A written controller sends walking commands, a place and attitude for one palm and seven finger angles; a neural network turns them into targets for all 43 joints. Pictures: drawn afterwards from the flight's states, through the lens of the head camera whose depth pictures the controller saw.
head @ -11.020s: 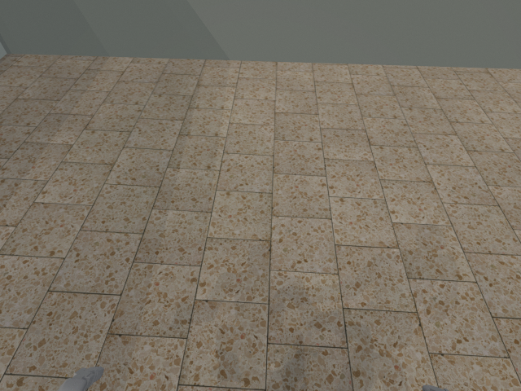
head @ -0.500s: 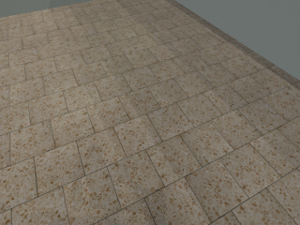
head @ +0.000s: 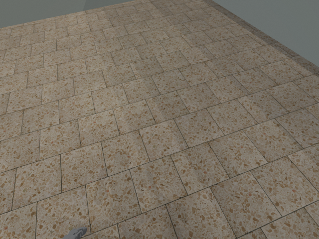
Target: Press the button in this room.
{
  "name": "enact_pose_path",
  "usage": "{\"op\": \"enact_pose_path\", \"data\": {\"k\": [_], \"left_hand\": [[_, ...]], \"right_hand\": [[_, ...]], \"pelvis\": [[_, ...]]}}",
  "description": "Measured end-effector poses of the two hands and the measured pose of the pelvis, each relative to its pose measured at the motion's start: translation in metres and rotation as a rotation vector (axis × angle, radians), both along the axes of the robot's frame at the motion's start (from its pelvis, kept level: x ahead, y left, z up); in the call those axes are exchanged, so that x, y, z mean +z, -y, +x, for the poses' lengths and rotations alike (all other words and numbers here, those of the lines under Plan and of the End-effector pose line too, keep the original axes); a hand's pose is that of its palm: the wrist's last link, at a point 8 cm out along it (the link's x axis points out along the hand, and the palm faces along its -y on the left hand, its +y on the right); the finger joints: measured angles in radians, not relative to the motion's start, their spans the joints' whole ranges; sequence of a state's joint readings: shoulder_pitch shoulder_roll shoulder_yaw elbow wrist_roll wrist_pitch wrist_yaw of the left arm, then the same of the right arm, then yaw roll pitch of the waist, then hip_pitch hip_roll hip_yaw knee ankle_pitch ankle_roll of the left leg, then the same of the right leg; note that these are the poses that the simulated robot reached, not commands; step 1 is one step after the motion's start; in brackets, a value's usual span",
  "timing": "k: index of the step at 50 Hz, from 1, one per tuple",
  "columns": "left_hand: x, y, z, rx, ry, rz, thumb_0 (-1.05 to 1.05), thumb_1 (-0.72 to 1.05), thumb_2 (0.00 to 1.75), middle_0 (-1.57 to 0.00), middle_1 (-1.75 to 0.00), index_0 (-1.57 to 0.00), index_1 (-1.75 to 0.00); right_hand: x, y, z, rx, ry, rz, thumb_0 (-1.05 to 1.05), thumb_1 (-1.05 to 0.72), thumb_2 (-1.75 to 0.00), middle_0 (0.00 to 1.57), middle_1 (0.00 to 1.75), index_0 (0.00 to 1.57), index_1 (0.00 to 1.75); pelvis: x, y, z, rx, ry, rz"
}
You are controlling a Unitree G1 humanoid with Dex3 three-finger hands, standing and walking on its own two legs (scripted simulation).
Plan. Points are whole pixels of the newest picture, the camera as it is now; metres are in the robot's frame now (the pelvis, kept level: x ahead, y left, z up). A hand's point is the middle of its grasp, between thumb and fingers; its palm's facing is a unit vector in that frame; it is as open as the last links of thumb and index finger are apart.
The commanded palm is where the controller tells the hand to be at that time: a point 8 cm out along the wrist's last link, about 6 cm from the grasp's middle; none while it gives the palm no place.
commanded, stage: turn or walk to find it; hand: left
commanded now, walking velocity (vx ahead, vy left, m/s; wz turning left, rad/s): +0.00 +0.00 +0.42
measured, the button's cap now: out of the picture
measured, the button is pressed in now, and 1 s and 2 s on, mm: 0 0 0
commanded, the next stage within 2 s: none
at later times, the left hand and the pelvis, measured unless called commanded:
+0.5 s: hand out of the picture -0.07 +0.18 -0.16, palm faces +0.31 -0.91 -0.26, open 7.4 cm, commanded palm none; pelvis -0.04 -0.02 +0.01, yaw +15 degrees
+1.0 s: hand out of the picture -0.06 +0.22 -0.15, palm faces +0.43 -0.86 -0.27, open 7.4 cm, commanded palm none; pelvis -0.07 -0.01 +0.01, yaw +25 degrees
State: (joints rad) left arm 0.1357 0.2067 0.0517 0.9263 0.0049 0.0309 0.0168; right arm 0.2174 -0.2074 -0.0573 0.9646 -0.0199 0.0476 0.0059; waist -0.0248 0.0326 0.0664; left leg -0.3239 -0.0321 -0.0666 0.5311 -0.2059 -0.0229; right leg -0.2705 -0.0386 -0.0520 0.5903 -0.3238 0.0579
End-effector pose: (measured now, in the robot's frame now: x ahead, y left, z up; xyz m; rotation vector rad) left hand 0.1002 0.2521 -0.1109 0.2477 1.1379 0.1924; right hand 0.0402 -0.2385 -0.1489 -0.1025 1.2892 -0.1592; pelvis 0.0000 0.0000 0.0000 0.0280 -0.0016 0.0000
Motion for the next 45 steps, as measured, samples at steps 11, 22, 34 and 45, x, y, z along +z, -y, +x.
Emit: {"op": "enact_pose_path", "data": {"k": [11, 22, 34, 45], "left_hand": [[0.017, 0.041, -0.064, 0.123, -0.007, -0.006, 0.01, 0.91, 0.90, -0.20, -0.29, -0.20, -0.30], [-0.005, 0.036, -0.156, 0.301, -0.126, -0.047, 0.01, 0.91, 0.90, -0.20, -0.29, -0.20, -0.30], [-0.035, -0.007, -0.243, 0.453, -0.241, -0.111, 0.01, 0.91, 0.90, -0.20, -0.29, -0.20, -0.30], [-0.012, -0.021, -0.209, 0.460, -0.089, -0.067, 0.01, 0.91, 0.90, -0.20, -0.29, -0.19, -0.30]], "right_hand": [[0.001, 0.043, -0.021, 0.078, -0.097, 0.006, 0.00, -0.91, -0.90, 0.20, 0.30, 0.20, 0.30], [0.011, 0.030, 0.016, 0.247, -0.092, -0.048, 0.00, -0.91, -0.90, 0.19, 0.30, 0.20, 0.30], [0.038, -0.055, 0.077, 0.435, 0.145, -0.079, 0.00, -0.91, -0.90, 0.20, 0.30, 0.20, 0.30], [0.034, -0.060, 0.057, 0.464, 0.093, -0.041, 0.00, -0.90, -0.90, 0.20, 0.30, 0.21, 0.30]], "pelvis": [[0.013, 0.031, -0.015, 0.129, 0.029, 0.024], [0.010, 0.026, -0.032, 0.236, 0.014, 0.006], [0.003, -0.012, -0.058, 0.325, 0.024, -0.032], [0.012, -0.009, -0.066, 0.402, 0.007, -0.035]]}}
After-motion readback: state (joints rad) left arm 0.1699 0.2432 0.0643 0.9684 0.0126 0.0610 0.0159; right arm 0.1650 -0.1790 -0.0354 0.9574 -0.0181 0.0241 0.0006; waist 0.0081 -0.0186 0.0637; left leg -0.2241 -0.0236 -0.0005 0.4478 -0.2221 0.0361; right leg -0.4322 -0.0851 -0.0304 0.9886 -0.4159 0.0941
